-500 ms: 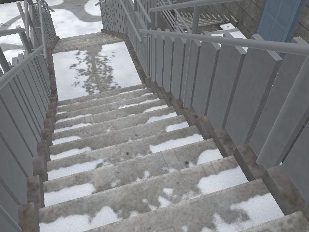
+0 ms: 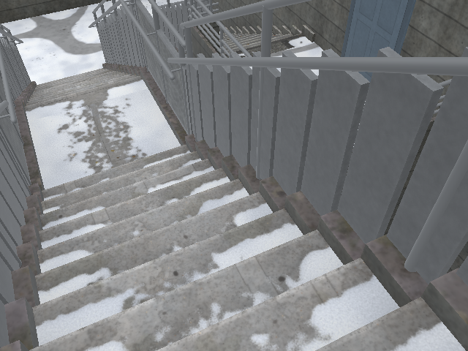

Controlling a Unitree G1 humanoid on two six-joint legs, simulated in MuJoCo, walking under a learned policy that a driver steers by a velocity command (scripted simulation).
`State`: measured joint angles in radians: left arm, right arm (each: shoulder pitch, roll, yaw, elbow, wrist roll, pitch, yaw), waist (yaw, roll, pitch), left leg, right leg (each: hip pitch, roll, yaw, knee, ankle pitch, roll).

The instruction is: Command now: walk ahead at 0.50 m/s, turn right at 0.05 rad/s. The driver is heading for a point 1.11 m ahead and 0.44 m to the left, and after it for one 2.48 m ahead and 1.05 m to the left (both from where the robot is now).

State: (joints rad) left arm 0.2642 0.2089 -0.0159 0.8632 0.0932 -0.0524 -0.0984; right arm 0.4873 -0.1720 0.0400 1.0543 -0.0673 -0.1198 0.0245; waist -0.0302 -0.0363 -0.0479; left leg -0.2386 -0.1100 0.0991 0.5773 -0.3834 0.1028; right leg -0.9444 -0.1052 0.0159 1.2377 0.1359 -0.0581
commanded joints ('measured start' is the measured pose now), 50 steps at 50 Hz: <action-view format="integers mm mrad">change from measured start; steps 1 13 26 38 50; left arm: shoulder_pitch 61 235 172 -271 170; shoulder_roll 55 57 4 58 201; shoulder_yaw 7 33 -13 -29 71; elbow -28 131 57 -107 -25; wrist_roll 9 5 8 23 -8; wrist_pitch -11 -72 -57 -26 -12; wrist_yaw -13 47 18 37 11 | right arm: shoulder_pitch -32 -267 318 218 16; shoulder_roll -189 -81 -263 -46 -77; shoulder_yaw -20 -60 -138 -11 -34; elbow -54 -217 15 7 -204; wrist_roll -19 -7 -44 -16 15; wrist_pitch -29 41 38 -36 41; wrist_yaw -9 35 15 -23 66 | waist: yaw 71 150 -132 -135 103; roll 49 130 274 15 -19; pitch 68 199 -72 81 -77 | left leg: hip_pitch -196 -883 618 -18 -1127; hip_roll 281 97 271 175 54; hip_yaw -250 -312 -272 -557 -237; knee -111 816 -26 252 1541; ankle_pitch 509 22 1020 67 -167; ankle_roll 160 68 201 221 -76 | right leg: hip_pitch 203 871 161 -55 1265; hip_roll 31 -247 100 0 -398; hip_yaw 15 525 -23 63 422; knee -58 -707 586 -385 -770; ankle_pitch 55 -639 -806 142 -142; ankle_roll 36 -262 4 103 -343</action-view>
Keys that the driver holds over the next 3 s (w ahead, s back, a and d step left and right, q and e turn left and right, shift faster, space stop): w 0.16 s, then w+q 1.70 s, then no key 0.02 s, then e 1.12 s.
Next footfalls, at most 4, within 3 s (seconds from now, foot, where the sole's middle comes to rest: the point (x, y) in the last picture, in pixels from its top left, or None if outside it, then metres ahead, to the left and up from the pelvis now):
0.18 right None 0.19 -0.11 -0.76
0.50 left None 0.33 0.11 -0.92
0.92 right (250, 349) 0.66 -0.03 -1.08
1.62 left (155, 331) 0.81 0.34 -1.24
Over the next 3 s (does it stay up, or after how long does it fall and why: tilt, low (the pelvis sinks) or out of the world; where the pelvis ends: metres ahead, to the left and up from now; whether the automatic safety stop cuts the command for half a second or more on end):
stays up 1.06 0.38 -0.64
